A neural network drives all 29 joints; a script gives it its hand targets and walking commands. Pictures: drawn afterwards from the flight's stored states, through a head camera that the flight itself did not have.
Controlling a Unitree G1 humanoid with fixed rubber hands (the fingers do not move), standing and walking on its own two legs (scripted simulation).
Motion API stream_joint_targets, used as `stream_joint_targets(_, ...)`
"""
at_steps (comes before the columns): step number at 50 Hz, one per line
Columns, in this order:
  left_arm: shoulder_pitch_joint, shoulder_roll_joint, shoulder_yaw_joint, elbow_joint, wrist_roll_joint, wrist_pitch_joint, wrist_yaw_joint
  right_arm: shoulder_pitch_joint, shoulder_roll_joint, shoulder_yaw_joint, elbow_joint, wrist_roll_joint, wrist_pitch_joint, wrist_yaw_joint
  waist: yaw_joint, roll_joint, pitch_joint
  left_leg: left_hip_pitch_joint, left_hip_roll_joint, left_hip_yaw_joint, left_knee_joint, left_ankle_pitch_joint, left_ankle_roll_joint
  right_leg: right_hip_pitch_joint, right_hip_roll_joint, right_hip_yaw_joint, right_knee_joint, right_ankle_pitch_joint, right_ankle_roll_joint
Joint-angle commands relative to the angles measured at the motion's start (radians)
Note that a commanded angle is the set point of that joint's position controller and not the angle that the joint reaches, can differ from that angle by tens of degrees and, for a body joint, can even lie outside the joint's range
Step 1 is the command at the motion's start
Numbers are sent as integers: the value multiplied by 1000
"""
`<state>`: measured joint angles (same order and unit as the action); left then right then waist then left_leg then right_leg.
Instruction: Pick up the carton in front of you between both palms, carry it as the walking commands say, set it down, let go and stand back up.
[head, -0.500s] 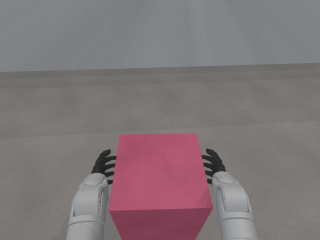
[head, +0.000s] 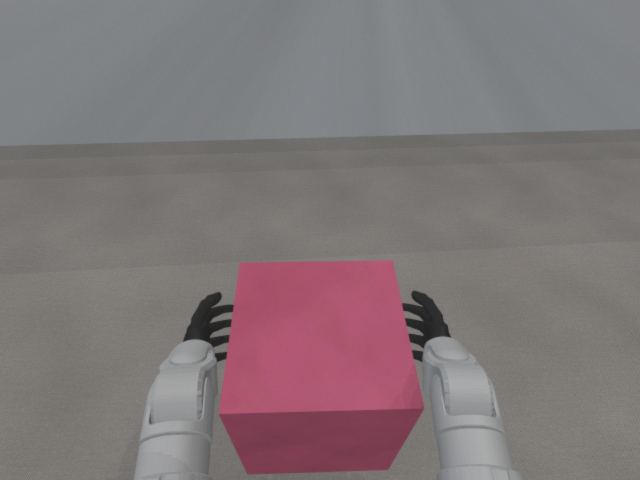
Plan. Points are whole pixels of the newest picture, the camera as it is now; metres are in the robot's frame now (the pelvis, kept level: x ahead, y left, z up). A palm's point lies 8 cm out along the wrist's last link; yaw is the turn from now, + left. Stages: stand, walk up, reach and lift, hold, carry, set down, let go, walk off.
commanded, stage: carry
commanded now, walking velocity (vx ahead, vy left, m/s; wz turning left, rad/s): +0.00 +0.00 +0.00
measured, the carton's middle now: (317, 371) +0.30 +0.00 -0.04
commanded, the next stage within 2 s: hold in 0.68 s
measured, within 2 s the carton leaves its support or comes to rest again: neither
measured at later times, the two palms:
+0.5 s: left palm (202, 360) +0.28 +0.14 +0.04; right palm (443, 357) +0.28 -0.16 +0.04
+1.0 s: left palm (226, 356) +0.28 +0.11 +0.05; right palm (474, 382) +0.24 -0.18 +0.05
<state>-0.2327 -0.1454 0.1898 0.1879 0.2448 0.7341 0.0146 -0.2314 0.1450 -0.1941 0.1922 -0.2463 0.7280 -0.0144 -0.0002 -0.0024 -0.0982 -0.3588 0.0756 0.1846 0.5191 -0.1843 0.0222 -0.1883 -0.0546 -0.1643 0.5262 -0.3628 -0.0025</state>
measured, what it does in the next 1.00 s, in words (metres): stands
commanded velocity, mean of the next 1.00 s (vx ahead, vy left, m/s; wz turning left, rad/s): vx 0.00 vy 0.00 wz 0.00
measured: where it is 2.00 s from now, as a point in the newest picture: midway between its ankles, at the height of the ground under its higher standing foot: outside the picture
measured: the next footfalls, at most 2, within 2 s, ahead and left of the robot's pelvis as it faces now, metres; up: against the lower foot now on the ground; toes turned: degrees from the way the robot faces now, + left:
none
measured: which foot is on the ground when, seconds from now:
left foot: down 0.00-1.00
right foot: down 0.00-1.00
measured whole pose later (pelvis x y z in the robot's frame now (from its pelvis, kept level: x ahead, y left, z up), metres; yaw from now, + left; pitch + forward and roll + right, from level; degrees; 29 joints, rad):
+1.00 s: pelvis -0.03 +0.00 +0.01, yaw -7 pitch -7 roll +0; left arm -0.25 -0.15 0.19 0.21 0.28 0.72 0.01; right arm -0.25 0.15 -0.23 0.25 -0.26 0.68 0.00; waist 0.00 -0.03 0.07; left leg -0.13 0.02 0.01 0.37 -0.11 -0.02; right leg -0.02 0.02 0.02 0.41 -0.26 -0.01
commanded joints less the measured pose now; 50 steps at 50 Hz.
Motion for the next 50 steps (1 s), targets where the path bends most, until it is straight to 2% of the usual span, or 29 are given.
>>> stream_joint_targets(1,-470,-884,-552,-60,-241,-37,-214,-479,878,558,-62,247,-35,220,-1,3,-225,172,99,-117,-54,194,6,-32,-106,97,-105,169,-12)
stream_joint_targets(34,-459,-883,-544,-58,-236,-33,-215,-468,878,549,-61,243,-30,220,0,3,-238,156,100,-110,-45,196,-4,-52,-105,106,-89,197,-24)
stream_joint_targets(35,-370,-915,-526,-88,-241,-31,-220,-396,905,517,-26,228,-37,229,19,-120,-85,482,-179,-237,-58,317,15,-126,94,280,-184,433,-29)
stream_joint_targets(36,-402,-884,-536,-129,-237,-47,-218,-397,874,502,-40,203,-62,222,-2,-86,-143,529,-159,-262,-74,300,12,-82,73,300,-189,417,-32)
stream_joint_targets(37,-436,-882,-552,-133,-237,-46,-223,-392,887,494,-31,193,-71,218,-18,-68,-129,491,-159,-256,-79,318,4,-53,89,289,-189,396,-34)
stream_joint_targets(38,-430,-885,-554,-113,-232,-48,-222,-414,895,497,-41,201,-79,215,-17,-54,-136,534,-161,-257,-79,352,2,-70,91,292,-198,419,-32)
stream_joint_targets(39,-421,-869,-555,-115,-232,-51,-224,-392,880,491,-33,198,-82,210,-14,-53,-138,504,-165,-254,-84,362,-9,-3,95,290,-206,434,-32)
stream_joint_targets(40,-425,-868,-563,-122,-238,-54,-226,-387,868,482,-28,192,-85,209,-17,-36,-138,470,-171,-247,-94,357,-20,59,109,286,-206,455,-28)
stream_joint_targets(41,-450,-870,-568,-126,-244,-57,-232,-401,871,476,-27,184,-86,207,-22,-49,-130,443,-176,-243,-103,300,-24,80,110,284,-218,412,-23)
stream_joint_targets(42,-458,-882,-571,-112,-236,-58,-229,-435,882,490,-27,194,-88,210,-16,-23,-130,465,-182,-239,-109,268,-20,53,106,284,-220,403,-16)
stream_joint_targets(46,-424,-884,-525,-61,-201,-60,-215,-483,885,511,-9,219,-88,232,25,-18,-98,481,-181,-239,-128,212,-11,18,109,279,-228,319,-10)
stream_joint_targets(50,-442,-901,-501,-12,-186,-56,-224,-518,894,498,24,216,-86,248,28,-14,-68,500,-173,-235,-142,150,-13,-34,115,269,-242,219,-14)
